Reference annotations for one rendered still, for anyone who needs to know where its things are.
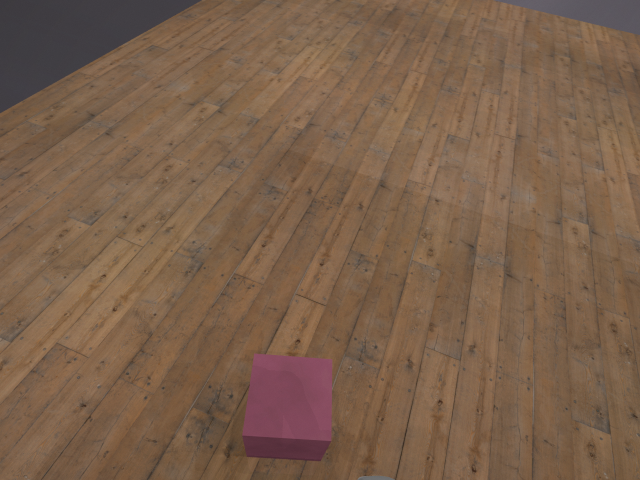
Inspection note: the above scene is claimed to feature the carton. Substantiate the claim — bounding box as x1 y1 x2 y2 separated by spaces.
242 354 332 461

